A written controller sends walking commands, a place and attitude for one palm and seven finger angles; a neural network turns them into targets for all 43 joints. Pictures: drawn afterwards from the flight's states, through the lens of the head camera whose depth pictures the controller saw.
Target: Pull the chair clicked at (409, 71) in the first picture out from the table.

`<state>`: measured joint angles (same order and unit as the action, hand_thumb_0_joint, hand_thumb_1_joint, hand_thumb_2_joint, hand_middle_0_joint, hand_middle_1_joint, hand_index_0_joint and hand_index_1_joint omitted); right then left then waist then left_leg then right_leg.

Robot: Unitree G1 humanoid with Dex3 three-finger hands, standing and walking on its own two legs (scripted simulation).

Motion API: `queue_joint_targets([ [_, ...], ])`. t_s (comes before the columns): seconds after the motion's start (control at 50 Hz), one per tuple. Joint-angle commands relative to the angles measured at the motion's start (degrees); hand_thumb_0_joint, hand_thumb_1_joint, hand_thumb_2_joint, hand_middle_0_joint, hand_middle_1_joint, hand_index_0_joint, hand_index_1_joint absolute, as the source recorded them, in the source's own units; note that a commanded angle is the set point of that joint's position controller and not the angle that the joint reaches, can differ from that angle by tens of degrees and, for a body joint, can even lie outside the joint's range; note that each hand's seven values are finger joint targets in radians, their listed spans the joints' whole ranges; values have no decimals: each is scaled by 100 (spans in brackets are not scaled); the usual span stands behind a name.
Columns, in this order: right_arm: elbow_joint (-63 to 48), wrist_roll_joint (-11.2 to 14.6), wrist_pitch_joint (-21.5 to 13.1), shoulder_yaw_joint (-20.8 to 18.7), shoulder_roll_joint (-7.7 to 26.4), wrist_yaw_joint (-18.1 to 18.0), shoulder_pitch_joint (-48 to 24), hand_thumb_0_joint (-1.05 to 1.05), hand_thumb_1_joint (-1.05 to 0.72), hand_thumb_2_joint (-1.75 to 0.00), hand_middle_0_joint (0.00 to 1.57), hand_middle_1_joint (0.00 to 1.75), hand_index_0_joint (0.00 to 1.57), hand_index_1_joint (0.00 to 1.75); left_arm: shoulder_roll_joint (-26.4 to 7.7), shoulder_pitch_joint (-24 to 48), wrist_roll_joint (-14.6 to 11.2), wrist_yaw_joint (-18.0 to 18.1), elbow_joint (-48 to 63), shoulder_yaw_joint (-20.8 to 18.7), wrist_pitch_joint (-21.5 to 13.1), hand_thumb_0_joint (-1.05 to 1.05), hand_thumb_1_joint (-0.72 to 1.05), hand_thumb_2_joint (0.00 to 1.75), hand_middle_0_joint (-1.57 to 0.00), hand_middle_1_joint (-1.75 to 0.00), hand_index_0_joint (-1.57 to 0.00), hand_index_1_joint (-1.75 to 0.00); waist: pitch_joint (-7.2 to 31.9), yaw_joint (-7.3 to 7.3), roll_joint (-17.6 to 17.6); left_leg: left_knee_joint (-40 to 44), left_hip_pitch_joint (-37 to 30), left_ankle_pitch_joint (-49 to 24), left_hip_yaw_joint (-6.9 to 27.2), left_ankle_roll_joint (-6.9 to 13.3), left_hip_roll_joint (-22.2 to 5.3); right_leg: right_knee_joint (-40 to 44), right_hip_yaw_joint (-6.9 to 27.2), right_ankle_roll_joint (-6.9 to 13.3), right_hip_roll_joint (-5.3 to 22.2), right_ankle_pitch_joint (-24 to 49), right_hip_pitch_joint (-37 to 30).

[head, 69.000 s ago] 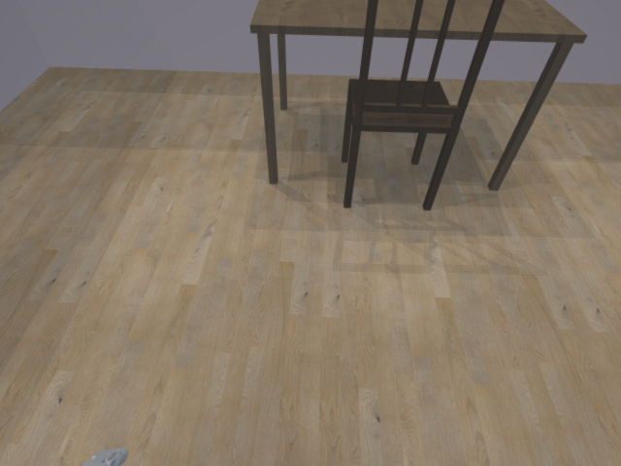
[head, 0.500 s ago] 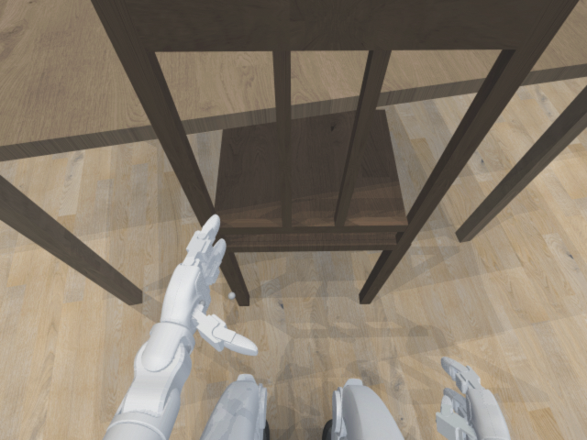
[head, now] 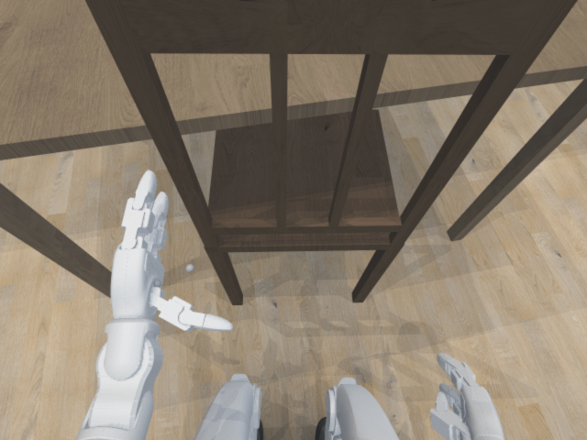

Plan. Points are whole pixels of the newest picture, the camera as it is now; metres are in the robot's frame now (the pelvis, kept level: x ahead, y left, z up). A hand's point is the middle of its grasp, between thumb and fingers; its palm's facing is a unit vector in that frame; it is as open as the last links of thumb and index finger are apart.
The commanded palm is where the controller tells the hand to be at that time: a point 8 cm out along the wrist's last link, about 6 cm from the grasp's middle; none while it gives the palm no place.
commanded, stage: aim the fingers beside a spindle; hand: left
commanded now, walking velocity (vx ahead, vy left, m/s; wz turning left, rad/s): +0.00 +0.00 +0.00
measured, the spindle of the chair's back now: (280, 162) +0.48 +0.03 +0.05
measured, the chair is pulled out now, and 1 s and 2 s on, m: -0.05 -0.06 -0.06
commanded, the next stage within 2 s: push the fingers through the gap in 0.28 s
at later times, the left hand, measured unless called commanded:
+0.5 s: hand (168, 252) +0.35 +0.17 +0.03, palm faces +0.06 -1.00 -0.08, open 16.9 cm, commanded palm +0.32 +0.20 +0.02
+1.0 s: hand (186, 232) +0.38 +0.15 +0.03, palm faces +0.03 -1.00 -0.02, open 17.0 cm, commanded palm +0.36 +0.20 +0.02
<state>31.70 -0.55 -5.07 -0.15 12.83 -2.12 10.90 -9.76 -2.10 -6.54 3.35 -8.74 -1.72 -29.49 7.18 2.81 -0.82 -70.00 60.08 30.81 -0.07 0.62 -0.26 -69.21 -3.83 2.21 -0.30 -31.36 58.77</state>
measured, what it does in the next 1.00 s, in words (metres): stands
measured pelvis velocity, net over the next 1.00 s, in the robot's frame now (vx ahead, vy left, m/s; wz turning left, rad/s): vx -0.01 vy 0.01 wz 0.00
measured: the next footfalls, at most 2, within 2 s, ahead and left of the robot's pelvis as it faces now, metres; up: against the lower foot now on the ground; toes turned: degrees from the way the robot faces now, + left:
none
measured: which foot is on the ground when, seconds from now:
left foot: down 0.00-1.00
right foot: down 0.00-1.00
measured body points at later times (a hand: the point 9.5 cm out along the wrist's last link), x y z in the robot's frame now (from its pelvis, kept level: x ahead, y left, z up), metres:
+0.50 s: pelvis +0.00 +0.00 +0.00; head +0.10 +0.00 +0.44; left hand +0.34 +0.22 +0.03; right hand +0.15 -0.24 -0.12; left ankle +0.02 +0.11 -0.63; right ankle +0.01 -0.10 -0.63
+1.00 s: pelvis -0.01 +0.01 +0.00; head +0.11 +0.00 +0.43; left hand +0.37 +0.21 +0.03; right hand +0.12 -0.25 -0.12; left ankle +0.02 +0.11 -0.63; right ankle +0.01 -0.10 -0.63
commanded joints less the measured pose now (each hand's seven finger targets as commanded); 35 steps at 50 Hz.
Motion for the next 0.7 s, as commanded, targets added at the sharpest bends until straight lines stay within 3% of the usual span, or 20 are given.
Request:
queue_joint_targets([
  [0.0, -273, 24, -113, -196, 835, 200, 57, 0, -90, -90, 20, 30, 20, 30, -59, 715, -39, -140, -1100, -199, -138, 0, -50, 30, -6, -8, -6, -8, 1414, 296, 198, 546, -726, -1343, 235, 37, -21, 889, 161, -104, 50, 1482, -771],
  [0.06, -568, 315, -79, -246, 1066, 172, -9, 0, -90, -90, 20, 30, 20, 30, 520, 990, -295, -1146, -1566, 678, 613, 0, -50, 30, -6, -8, -6, -8, 1222, 282, 665, 787, -501, -594, 234, 112, 56, 1341, 332, -64, 66, 708, -974],
  [0.08, -708, 381, -122, -255, 1079, 152, -36, 0, -90, -90, 20, 30, 20, 30, 835, 1090, -382, -1405, -1483, 1020, 772, 0, -50, 30, -6, -8, -6, -8, 1284, 307, 558, 839, -704, -668, 261, 143, 64, 1405, 319, -47, 75, 724, -989],
  [0.12, -709, 372, -143, -290, 1094, 95, 61, 0, -90, -90, 20, 30, 20, 30, 767, 1257, -502, -1571, -1367, 1052, 828, 0, -50, 30, -6, -8, -6, -8, 1525, 275, 502, 755, -785, -798, 325, 154, 57, 1327, 266, -57, 114, 841, -943],
  [0.14, -697, 314, -162, -313, 1066, 61, 124, 0, -90, -90, 20, 30, 20, 30, 550, 1388, -490, -1488, -1111, 852, 686, 0, -50, 30, -6, -8, -6, -8, 1683, 259, 525, 670, -868, -1000, 346, 154, 16, 1194, 214, -62, 118, 1041, -823],
  [0.2, -785, 63, -309, -335, 899, -46, 170, 0, -90, -90, 20, 30, 20, 30, -1370, 2365, -477, -609, 1947, -923, -355, 0, -50, 30, -6, -8, -6, -8, 3452, -320, -634, 711, -2057, -2465, 327, 70, -16, 787, 290, -18, 140, 2071, -1498],
  [0.22, -749, 3, -335, -265, 778, -45, 284, 0, -90, -90, 20, 30, 20, 30, -1626, 1959, -364, -244, 2248, -1220, -542, 0, -50, 30, -6, -8, -6, -8, 3592, -417, -927, 808, -2390, -2877, 300, 2, 1, 753, 273, 6, 120, 2336, -1641],
  [0.24, -756, -1, -295, -200, 737, -32, 342, 0, -90, -90, 20, 30, 20, 30, -1932, 1682, -273, 16, 2357, -1515, -571, 0, -50, 30, -6, -8, -6, -8, 3656, -429, -794, 864, -2401, -3016, 289, -15, -5, 737, 296, -3, 108, 2513, -1848],
  [0.28, -689, 7, -191, -171, 634, -63, 276, 0, -90, -90, 20, 30, 20, 30, -1862, 1602, -122, 383, 2327, -1537, -616, 0, -50, 30, -6, -8, -6, -8, 3256, -344, -612, 832, -2024, -2998, 273, -32, -32, 620, 289, 0, 84, 2582, -1759],
  [0.3, -611, -17, -170, -156, 528, -22, 124, 0, -90, -90, 20, 30, 20, 30, -1151, 1468, -71, 513, 1923, -1038, -677, 0, -50, 30, -6, -8, -6, -8, 2833, -194, -476, 736, -1796, -2762, 250, -19, -41, 610, 264, -37, 77, 2405, -1457],
  [0.32, -452, -28, -137, -170, 627, 56, 62, 0, -90, -90, 20, 30, 20, 30, -1004, 1260, -17, 500, 969, -998, -601, 0, -50, 30, -6, -8, -6, -8, 2354, -53, -283, 651, -1520, -2411, 280, -12, -57, 640, 219, -66, 75, 2147, -1194],
  [0.36, -260, -14, -88, -197, 808, 206, 89, 0, -90, -90, 20, 30, 20, 30, -237, 877, -4, 47, -836, -377, -197, 0, -50, 30, -6, -8, -6, -8, 1551, 251, 200, 528, -785, -1414, 260, 32, -33, 829, 158, -110, 41, 1480, -777],
  [0.38, -314, 57, -63, -216, 897, 242, 104, 0, -90, -90, 20, 30, 20, 30, 178, 740, -20, -310, -1323, 84, 59, 0, -50, 30, -6, -8, -6, -8, 1381, 329, 274, 594, -684, -1213, 233, 66, -17, 967, 164, -75, 40, 1370, -763],
  [0.44, -586, 333, -30, -249, 1126, 128, 125, 0, -90, -90, 20, 30, 20, 30, 435, 1395, -294, -1230, -1502, 751, 731, 0, -50, 30, -6, -8, -6, -8, 1325, 346, 481, 949, -853, -718, 269, 111, 13, 1416, 240, -58, 56, 868, -1024],
  [0.48, -721, 347, -88, -261, 1123, 17, 136, 0, -90, -90, 20, 30, 20, 30, 413, 2127, -456, -1466, -879, 899, 815, 0, -50, 30, -6, -8, -6, -8, 1647, 402, 250, 977, -1227, -939, 354, 160, -16, 1419, 193, -65, 82, 996, -993],
  [0.54, -590, 177, -228, -288, 997, -165, 237, 0, -90, -90, 20, 30, 20, 30, -1011, 3092, -547, -1001, 673, -573, 218, 0, -50, 30, -6, -8, -6, -8, 2793, 55, -135, 903, -1850, -1896, 356, 141, -30, 1232, 290, -87, 110, 1731, -1532],
  [0.58, -406, 14, -327, -234, 897, -188, 344, 0, -90, -90, 20, 30, 20, 30, -1820, 3219, -483, -369, 1174, -1551, -368, 0, -50, 30, -6, -8, -6, -8, 3014, -138, -390, 823, -1904, -2423, 356, 66, -45, 953, 256, -72, 55, 2094, -1582],
  [0.6, -358, -54, -339, -189, 770, -147, 329, 0, -90, -90, 20, 30, 20, 30, -1627, 3029, -376, -128, 1032, -1504, -544, 0, -50, 30, -6, -8, -6, -8, 3061, -132, -474, 795, -1945, -2581, 342, 44, -24, 847, 258, -72, 45, 2232, -1580],
  [0.64, -229, -102, -313, -184, 696, -12, 216, 0, -90, -90, 20, 30, 20, 30, -1270, 2642, -228, 166, 307, -1393, -712, 0, -50, 30, -6, -8, -6, -8, 2723, -50, -276, 633, -1541, -2472, 277, 33, -22, 714, 247, -101, 70, 2297, -1441],
  [0.68, -136, -101, -206, -210, 774, 138, 213, 0, -90, -90, 20, 30, 20, 30, -1005, 2243, 0, 114, -964, -1173, -569, 0, -50, 30, -6, -8, -6, -8, 2260, 14, -148, 536, -976, -1983, 209, 39, 7, 704, 257, -99, 77, 2015, -1232],
])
